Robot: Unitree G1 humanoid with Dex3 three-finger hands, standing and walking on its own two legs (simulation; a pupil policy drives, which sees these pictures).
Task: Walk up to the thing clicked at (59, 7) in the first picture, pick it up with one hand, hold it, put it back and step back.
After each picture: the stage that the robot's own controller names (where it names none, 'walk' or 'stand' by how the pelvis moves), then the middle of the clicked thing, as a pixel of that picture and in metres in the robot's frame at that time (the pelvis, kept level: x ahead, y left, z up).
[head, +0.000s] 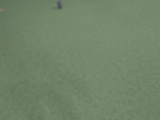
stand; (59, 5) +2.33 +0.40 -0.72
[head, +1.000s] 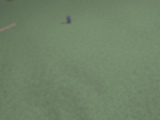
walk; (68, 19) +2.21 +0.40 -0.72
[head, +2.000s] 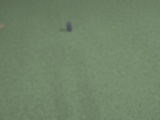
walk; (69, 26) +1.60 +0.29 -0.72
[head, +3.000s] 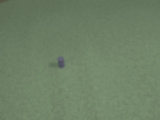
walk; (61, 62) +1.06 +0.28 -0.71
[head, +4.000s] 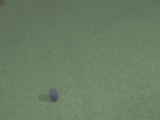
walk; (53, 95) +0.67 +0.24 -0.70
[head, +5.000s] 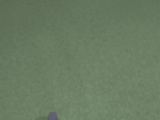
stand; (53, 118) +0.44 +0.20 -0.71
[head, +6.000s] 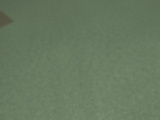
stand; out of the picture +0.38 +0.19 -0.72
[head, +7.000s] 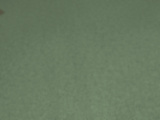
stand; out of the picture +0.37 +0.21 -0.72
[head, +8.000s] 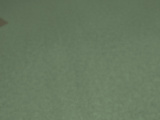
stand; out of the picture +0.37 +0.21 -0.73
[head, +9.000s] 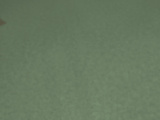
stand; out of the picture +0.36 +0.21 -0.73
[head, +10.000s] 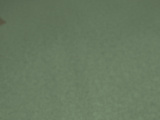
stand; out of the picture +0.35 +0.21 -0.73
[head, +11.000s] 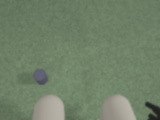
go down; (41, 77) +0.43 +0.21 -0.43
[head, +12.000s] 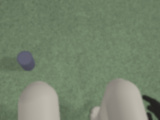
go down; (26, 61) +0.45 +0.24 -0.31
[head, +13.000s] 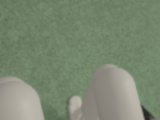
close in; out of the picture +0.42 +0.27 -0.23
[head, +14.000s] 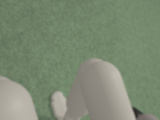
close; out of the picture +0.42 +0.29 -0.22
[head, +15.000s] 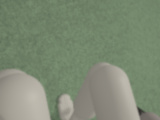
lift; out of the picture +0.37 +0.25 -0.22
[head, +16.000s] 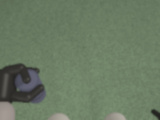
lift; (32, 87) +0.32 +0.18 -0.01
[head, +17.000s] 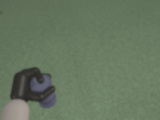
hold; (44, 92) +0.33 +0.15 +0.01
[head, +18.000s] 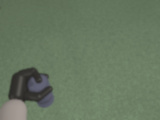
hold; (42, 91) +0.33 +0.17 -0.01
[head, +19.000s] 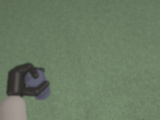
crouch; (38, 85) +0.36 +0.17 -0.06
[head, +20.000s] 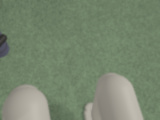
lower; out of the picture +0.48 +0.25 -0.11
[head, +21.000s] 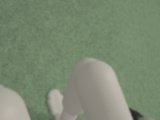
lower; out of the picture +0.43 +0.29 -0.23
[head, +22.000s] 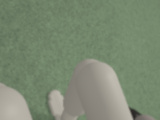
lower; out of the picture +0.43 +0.29 -0.23
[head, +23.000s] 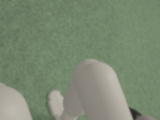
lower; out of the picture +0.43 +0.29 -0.23
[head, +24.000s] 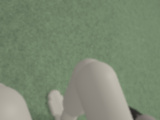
lower; out of the picture +0.43 +0.29 -0.23
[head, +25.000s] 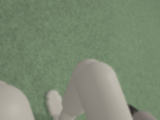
open; out of the picture +0.42 +0.27 -0.23
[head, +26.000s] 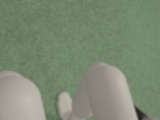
stand; out of the picture +0.42 +0.27 -0.24
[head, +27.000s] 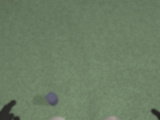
stand; (52, 99) +0.41 +0.19 -0.56
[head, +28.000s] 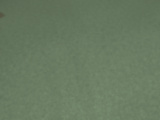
stand; out of the picture +0.39 +0.17 -0.67
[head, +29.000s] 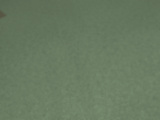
stand; out of the picture +0.39 +0.18 -0.67
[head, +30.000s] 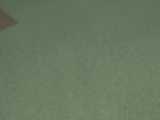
stand; out of the picture +0.40 +0.16 -0.72
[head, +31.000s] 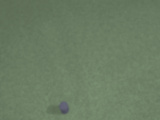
walk; (64, 108) +0.44 +0.14 -0.70
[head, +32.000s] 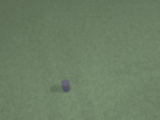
walk; (66, 86) +0.66 +0.17 -0.70
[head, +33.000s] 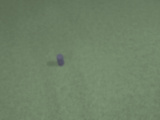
stand; (60, 60) +0.98 +0.26 -0.69
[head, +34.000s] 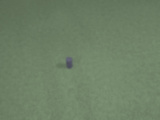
stand; (69, 62) +1.01 +0.17 -0.72
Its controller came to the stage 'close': yes
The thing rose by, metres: 0.70
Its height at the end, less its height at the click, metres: +0.00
